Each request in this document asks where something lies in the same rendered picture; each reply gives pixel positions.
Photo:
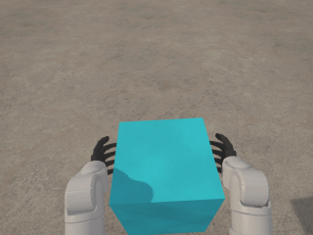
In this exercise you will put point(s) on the robot left hand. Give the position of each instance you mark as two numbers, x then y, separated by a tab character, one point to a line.
98	153

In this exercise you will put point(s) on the robot right forearm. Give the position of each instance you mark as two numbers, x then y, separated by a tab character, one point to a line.
250	199

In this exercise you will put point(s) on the carton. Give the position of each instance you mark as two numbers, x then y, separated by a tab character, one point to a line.
165	179

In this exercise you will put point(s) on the robot left forearm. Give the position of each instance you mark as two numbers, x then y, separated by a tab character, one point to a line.
85	200

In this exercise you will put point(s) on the robot right hand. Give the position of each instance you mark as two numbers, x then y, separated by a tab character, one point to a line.
225	146

